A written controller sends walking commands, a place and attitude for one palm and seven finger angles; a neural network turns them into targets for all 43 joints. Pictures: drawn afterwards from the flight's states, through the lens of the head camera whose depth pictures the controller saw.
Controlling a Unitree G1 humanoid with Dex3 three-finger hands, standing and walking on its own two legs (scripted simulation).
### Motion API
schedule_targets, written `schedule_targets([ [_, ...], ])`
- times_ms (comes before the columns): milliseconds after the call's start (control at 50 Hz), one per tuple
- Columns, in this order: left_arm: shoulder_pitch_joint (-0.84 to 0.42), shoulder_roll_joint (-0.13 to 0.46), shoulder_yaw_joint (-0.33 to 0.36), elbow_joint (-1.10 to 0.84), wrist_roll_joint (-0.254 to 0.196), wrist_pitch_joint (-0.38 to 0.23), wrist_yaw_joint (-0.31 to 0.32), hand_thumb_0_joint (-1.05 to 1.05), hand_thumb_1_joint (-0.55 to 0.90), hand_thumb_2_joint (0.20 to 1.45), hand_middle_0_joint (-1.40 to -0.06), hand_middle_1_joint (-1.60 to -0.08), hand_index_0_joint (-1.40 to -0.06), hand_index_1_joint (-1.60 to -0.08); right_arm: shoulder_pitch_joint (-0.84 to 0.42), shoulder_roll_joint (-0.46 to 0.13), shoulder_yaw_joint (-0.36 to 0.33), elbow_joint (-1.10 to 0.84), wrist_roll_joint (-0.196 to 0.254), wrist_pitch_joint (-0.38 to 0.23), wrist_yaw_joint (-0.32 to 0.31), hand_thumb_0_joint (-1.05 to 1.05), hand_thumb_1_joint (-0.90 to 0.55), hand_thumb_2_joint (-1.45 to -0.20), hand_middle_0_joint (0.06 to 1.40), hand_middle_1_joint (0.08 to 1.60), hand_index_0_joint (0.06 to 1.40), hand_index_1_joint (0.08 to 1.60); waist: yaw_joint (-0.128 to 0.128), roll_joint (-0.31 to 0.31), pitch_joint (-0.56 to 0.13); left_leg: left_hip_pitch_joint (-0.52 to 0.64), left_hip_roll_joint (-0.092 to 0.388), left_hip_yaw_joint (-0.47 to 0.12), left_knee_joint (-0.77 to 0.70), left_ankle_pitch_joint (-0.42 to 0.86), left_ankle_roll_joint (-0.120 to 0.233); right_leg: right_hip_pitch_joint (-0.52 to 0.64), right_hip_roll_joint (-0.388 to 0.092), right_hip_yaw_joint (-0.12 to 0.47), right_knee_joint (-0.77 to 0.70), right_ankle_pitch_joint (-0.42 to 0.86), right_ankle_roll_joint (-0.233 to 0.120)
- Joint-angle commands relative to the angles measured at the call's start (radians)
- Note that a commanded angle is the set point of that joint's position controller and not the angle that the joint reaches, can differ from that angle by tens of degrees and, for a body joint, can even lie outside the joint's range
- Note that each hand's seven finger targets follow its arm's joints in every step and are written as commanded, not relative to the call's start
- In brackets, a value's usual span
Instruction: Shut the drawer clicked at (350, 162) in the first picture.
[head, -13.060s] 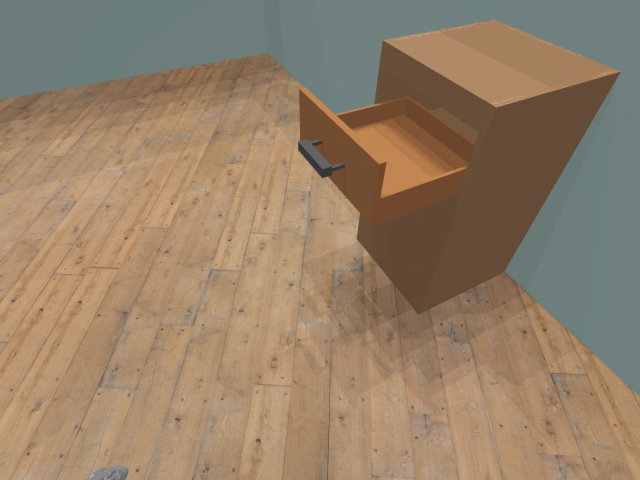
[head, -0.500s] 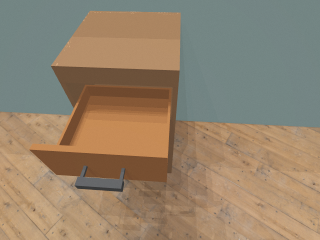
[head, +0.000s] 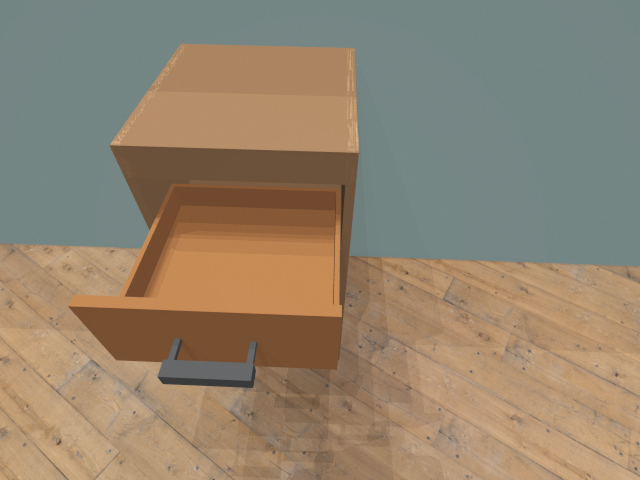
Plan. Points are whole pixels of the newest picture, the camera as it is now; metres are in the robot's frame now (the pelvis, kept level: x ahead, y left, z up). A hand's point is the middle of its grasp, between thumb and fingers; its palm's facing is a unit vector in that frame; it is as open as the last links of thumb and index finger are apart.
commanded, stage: come to a stop and stand still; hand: left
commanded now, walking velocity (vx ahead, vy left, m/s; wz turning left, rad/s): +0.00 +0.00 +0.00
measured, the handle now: (211, 359) +0.31 +0.19 -0.10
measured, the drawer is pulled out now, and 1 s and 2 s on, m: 0.28 0.28 0.28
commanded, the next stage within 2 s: look again from close up in 0.32 s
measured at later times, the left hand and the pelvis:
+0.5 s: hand out of the picture +0.02 +0.19 -0.17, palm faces +0.00 -0.98 -0.19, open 7.3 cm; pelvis +0.02 +0.02 +0.00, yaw +0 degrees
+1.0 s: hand out of the picture +0.02 +0.17 -0.17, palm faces +0.01 -0.98 -0.18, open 7.3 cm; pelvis +0.03 +0.00 +0.01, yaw +0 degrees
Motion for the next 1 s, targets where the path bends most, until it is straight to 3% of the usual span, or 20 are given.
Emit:
schedule_targets([
  [0,-0.002,0.138,0.032,-0.09,-0.004,-0.009,0.008,0.0,0.9,0.9,-0.2,-0.3,-0.2,-0.3,0.067,-0.084,0.0,-0.049,-0.005,-0.019,0.003,0.0,-0.9,-0.9,0.2,0.3,0.2,0.3,-0.006,0.007,0.053,-0.021,0.051,-0.092,-0.098,0.022,0.044,-0.128,-0.101,0.12,-0.099,-0.006,-0.027],
  [20,0.003,0.134,0.033,-0.088,-0.003,-0.002,0.005,0.0,0.9,0.9,-0.2,-0.3,-0.2,-0.3,0.064,-0.088,0.0,-0.047,-0.008,-0.02,0.002,0.0,-0.9,-0.9,0.2,0.3,0.2,0.3,0.005,0.029,0.089,-0.055,0.058,-0.112,-0.13,-0.018,0.054,-0.139,-0.089,0.114,-0.092,-0.045,-0.024],
  [80,0.028,0.126,0.027,-0.082,-0.003,0.003,0.002,0.0,0.9,0.9,-0.2,-0.3,-0.2,-0.3,0.071,-0.093,0.003,-0.047,-0.008,-0.02,0.001,0.0,-0.9,-0.9,0.2,0.3,0.2,0.3,0.016,-0.014,0.098,-0.078,0.058,-0.13,-0.162,-0.08,0.061,-0.132,-0.081,0.111,-0.088,-0.071,-0.023],
  [120,0.024,0.129,0.028,-0.083,-0.004,0.007,-0.001,0.0,0.9,0.9,-0.2,-0.3,-0.2,-0.3,0.089,-0.093,0.005,-0.037,-0.008,-0.024,0.0,0.0,-0.9,-0.9,0.2,0.3,0.2,0.3,0.019,-0.001,0.095,-0.078,0.062,-0.142,-0.192,-0.08,0.066,-0.124,-0.079,0.1,-0.075,-0.062,-0.019],
  [240,0.044,0.125,0.026,-0.077,-0.007,0.004,-0.003,0.0,0.9,0.9,-0.2,-0.3,-0.2,-0.3,0.107,-0.096,0.006,-0.014,-0.004,-0.036,-0.003,0.0,-0.9,-0.9,0.2,0.3,0.2,0.3,0.03,0.002,0.01,-0.013,0.073,-0.152,-0.192,0.039,0.077,-0.073,-0.086,0.087,-0.061,0.026,-0.01],
  [420,0.049,0.125,0.025,-0.055,-0.01,-0.002,0.0,0.0,0.9,0.9,-0.2,-0.3,-0.2,-0.3,0.127,-0.07,0.01,0.033,0.002,-0.042,-0.01,0.0,-0.9,-0.9,0.2,0.3,0.2,0.3,0.019,-0.024,-0.004,0.072,0.062,-0.106,-0.141,0.258,0.068,-0.058,-0.112,0.098,-0.079,0.172,-0.006],
  [520,0.052,0.118,0.023,-0.039,-0.01,0.001,0.001,0.0,0.9,0.9,-0.2,-0.3,-0.2,-0.3,0.113,-0.066,0.01,0.049,0.003,-0.037,-0.011,0.0,-0.9,-0.9,0.2,0.3,0.2,0.3,0.018,-0.024,0.045,0.072,0.061,-0.105,-0.157,0.221,0.066,-0.082,-0.114,0.097,-0.1,0.147,-0.004],
  [640,0.061,0.115,0.024,-0.03,-0.009,-0.002,0.002,0.0,0.9,0.9,-0.2,-0.3,-0.2,-0.3,0.102,-0.072,0.01,0.058,0.004,-0.039,-0.013,0.0,-0.9,-0.9,0.2,0.3,0.2,0.3,0.016,-0.009,0.013,0.111,0.062,-0.1,-0.148,0.283,0.065,-0.061,-0.119,0.098,-0.108,0.192,-0.002],
  [700,0.066,0.114,0.024,-0.026,-0.009,-0.006,0.003,0.0,0.9,0.9,-0.2,-0.3,-0.2,-0.3,0.096,-0.07,0.01,0.062,0.006,-0.04,-0.014,0.0,-0.9,-0.9,0.2,0.3,0.2,0.3,0.014,-0.03,-0.011,0.128,0.06,-0.093,-0.136,0.307,0.061,-0.042,-0.127,0.104,-0.116,0.242,-0.004],
  [940,0.065,0.115,0.022,-0.019,-0.01,-0.007,0.002,0.0,0.9,0.9,-0.2,-0.3,-0.2,-0.3,0.079,-0.071,0.013,0.08,0.006,-0.037,-0.014,0.0,-0.9,-0.9,0.2,0.3,0.2,0.3,0.018,-0.042,0.03,0.124,0.06,-0.087,-0.151,0.303,0.054,-0.04,-0.13,0.104,-0.138,0.272,-0.005],
  [960,0.123,0.128,0.029,0.018,0.009,-0.032,0.036,0.0,0.9,0.9,-0.2,-0.3,-0.2,-0.3,-0.024,-0.092,0.008,0.001,0.009,-0.04,-0.009,0.0,-0.9,-0.9,0.2,0.3,0.2,0.3,0.045,-0.053,0.081,0.026,0.052,-0.051,0.073,0.297,0.017,-0.082,-0.18,0.186,-0.177,0.671,0.032],
  [980,-0.575,0.324,0.112,-1.538,-0.206,-0.235,0.023,0.0,0.9,0.9,-0.22,-0.322,-0.22,-0.322,0.027,-0.253,-0.026,-0.324,0.053,-0.191,-0.047,0.0,-0.9,-0.9,0.2,0.3,0.2,0.3,-0.085,0.142,-0.407,0.314,-0.046,-0.034,-0.085,0.43,0.048,0.007,-0.093,0.073,-0.046,0.667,-0.003],
])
